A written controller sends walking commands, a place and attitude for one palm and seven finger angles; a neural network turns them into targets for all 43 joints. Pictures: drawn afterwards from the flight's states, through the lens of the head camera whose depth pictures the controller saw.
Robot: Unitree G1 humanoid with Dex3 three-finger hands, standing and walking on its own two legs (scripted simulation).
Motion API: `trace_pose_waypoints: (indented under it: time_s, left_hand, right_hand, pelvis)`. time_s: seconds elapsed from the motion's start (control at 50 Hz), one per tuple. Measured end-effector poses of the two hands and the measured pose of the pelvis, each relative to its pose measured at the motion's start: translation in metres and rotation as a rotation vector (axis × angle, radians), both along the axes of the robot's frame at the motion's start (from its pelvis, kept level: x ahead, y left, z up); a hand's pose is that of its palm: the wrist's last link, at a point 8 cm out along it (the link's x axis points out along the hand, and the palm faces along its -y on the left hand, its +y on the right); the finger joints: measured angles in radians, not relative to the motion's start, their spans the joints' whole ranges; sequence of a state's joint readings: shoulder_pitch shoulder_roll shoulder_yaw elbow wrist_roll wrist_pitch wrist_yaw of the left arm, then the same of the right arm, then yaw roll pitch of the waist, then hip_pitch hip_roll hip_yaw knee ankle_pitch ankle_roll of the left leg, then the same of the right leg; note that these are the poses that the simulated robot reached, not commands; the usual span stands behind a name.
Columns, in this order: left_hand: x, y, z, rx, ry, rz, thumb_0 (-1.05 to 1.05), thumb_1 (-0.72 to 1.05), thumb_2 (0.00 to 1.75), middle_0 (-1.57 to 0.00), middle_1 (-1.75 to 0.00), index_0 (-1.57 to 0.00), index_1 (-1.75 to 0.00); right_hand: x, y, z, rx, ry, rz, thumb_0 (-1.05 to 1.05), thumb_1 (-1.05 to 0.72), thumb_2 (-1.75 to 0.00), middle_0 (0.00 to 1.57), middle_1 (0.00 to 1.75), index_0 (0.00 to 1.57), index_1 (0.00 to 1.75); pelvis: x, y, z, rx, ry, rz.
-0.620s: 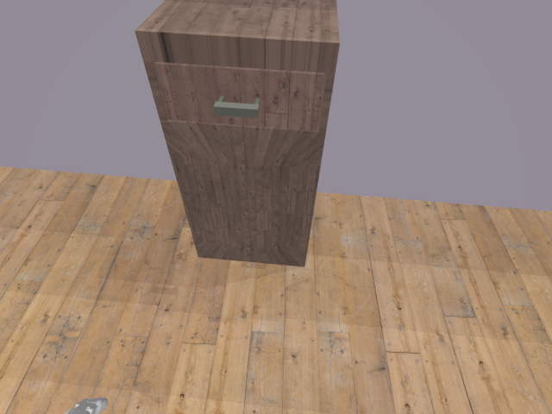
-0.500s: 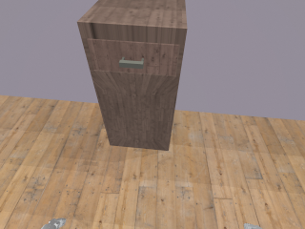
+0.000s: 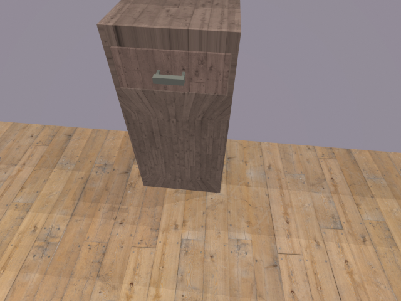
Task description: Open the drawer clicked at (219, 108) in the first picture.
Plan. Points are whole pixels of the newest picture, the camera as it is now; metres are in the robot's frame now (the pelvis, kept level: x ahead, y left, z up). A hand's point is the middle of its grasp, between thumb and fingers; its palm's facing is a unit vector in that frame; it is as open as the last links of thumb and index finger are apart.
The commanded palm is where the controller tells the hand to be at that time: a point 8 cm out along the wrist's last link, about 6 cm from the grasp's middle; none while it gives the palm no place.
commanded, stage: stand and wait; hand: left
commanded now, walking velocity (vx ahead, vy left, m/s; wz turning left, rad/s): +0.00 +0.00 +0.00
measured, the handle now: (169, 76) +0.82 +0.16 +0.01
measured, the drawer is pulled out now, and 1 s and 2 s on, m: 0.00 0.00 0.00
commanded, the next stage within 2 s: look at it before walking up in 0.20 s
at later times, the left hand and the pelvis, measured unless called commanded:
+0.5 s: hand out of the picture +0.08 +0.23 -0.15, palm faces -0.03 -0.94 -0.34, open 7.4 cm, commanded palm none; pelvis +0.00 -0.01 +0.00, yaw +0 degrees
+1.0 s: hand out of the picture +0.08 +0.24 -0.15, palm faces -0.03 -0.94 -0.34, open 7.4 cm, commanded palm none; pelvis +0.00 -0.01 +0.00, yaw -1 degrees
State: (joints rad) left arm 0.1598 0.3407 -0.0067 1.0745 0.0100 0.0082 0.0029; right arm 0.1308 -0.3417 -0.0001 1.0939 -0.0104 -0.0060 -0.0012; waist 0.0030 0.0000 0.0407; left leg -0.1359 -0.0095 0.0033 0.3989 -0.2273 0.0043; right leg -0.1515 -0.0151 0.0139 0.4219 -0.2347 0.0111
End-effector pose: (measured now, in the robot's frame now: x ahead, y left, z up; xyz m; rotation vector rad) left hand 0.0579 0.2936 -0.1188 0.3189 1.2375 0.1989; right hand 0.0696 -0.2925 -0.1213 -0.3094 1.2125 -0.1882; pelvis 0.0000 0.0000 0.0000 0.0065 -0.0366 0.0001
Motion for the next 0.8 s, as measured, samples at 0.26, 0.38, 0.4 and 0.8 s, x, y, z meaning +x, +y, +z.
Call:
trace_pose_waypoints:
  time_s: [0.26, 0.38, 0.4, 0.8]
  left_hand:
    - [0.009, -0.008, 0.004, 0.003, -0.028, -0.018, 0.01, 0.91, 0.9, -0.2, -0.3, -0.2, -0.3]
    - [0.017, -0.013, 0.005, -0.002, -0.048, -0.026, 0.01, 0.91, 0.9, -0.2, -0.3, -0.2, -0.3]
    - [0.018, -0.013, 0.005, -0.003, -0.051, -0.028, 0.01, 0.91, 0.9, -0.2, -0.3, -0.2, -0.3]
    - [0.016, -0.012, 0.004, -0.005, -0.034, -0.022, 0.01, 0.91, 0.9, -0.2, -0.3, -0.2, -0.3]
  right_hand:
    - [-0.01, -0.005, -0.002, 0.012, 0.01, -0.011, 0.0, -0.9, -0.9, 0.21, 0.29, 0.21, 0.3]
    - [-0.006, -0.006, -0.001, 0.014, -0.003, -0.01, 0.0, -0.9, -0.9, 0.21, 0.29, 0.21, 0.3]
    - [-0.005, -0.007, -0.001, 0.014, -0.005, -0.011, 0.0, -0.9, -0.9, 0.21, 0.29, 0.21, 0.3]
    - [0.0, -0.009, 0.003, 0.001, -0.008, -0.01, 0.0, -0.9, -0.9, 0.21, 0.29, 0.21, 0.3]
  pelvis:
    - [-0.004, -0.007, 0.001, 0.001, 0.003, -0.004]
    - [-0.003, -0.009, 0.002, 0.001, 0.004, -0.006]
    - [-0.003, -0.009, 0.002, 0.001, 0.004, -0.007]
    - [0.0, -0.01, 0.003, -0.001, 0.003, -0.009]
